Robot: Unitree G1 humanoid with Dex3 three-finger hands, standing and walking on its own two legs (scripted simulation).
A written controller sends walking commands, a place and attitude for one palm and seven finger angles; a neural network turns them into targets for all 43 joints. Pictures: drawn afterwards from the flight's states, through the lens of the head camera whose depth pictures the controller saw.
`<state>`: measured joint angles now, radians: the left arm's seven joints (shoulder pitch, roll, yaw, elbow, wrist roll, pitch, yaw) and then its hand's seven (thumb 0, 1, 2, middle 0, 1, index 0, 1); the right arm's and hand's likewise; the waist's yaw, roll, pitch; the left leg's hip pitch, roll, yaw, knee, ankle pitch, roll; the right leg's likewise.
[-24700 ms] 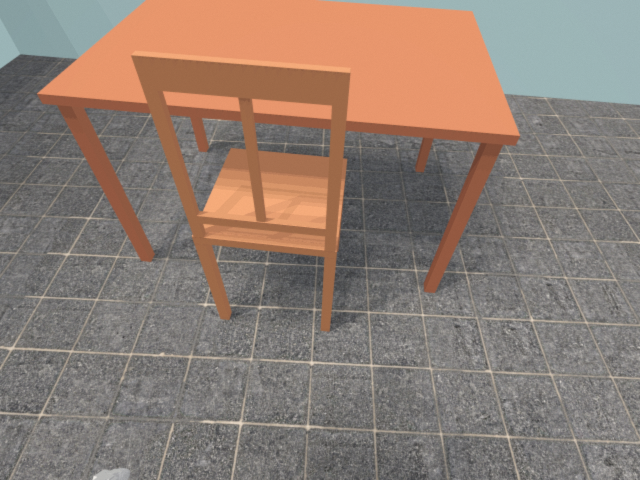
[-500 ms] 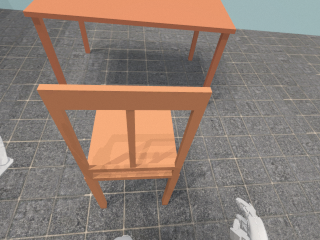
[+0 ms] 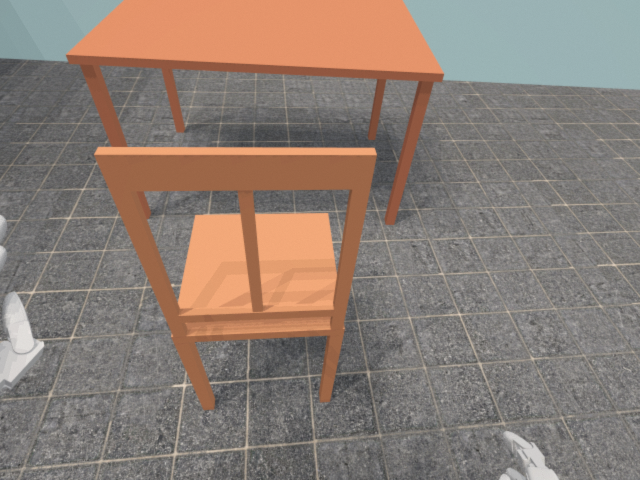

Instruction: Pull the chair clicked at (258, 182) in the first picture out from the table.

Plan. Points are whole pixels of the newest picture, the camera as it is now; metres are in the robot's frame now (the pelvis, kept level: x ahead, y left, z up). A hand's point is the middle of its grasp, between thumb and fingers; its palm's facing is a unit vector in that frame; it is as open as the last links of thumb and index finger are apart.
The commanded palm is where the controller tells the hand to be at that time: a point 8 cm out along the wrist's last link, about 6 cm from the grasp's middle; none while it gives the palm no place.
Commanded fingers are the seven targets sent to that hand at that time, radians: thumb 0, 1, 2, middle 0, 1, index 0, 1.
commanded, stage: stop stepping back and stand still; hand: left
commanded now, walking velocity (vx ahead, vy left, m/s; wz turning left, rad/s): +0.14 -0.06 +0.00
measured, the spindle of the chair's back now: (252, 258) +0.50 +0.14 -0.07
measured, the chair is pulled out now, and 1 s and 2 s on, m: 0.61 0.61 0.61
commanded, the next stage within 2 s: let the arm hang, fingers relaxed in 0.60 s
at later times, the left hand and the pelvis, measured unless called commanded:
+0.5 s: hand (35, 344) +0.20 +0.26 +0.16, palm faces +0.42 -0.80 -0.42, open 7.4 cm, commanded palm +0.14 +0.30 +0.18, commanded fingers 0.00 0.90 0.90 -0.20 -0.30 -0.20 -0.30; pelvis +0.00 +0.00 +0.00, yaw +0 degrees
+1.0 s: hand out of the picture +0.07 +0.17 -0.17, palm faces +0.08 -0.99 -0.15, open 7.0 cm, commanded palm none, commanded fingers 0.00 0.90 0.90 -0.20 -0.30 -0.20 -0.30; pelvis +0.00 +0.00 +0.00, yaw +1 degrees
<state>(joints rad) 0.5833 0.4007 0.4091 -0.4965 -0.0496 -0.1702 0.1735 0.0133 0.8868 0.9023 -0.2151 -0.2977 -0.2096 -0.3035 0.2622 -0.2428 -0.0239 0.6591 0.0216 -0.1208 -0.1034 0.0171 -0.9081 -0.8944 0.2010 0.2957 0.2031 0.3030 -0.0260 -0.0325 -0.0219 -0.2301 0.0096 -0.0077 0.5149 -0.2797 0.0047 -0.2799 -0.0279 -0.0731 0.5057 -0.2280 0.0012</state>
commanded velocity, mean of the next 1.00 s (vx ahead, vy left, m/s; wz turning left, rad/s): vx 0.03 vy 0.00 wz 0.00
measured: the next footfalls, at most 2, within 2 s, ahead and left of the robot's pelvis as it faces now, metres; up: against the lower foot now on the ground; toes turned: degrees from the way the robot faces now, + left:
none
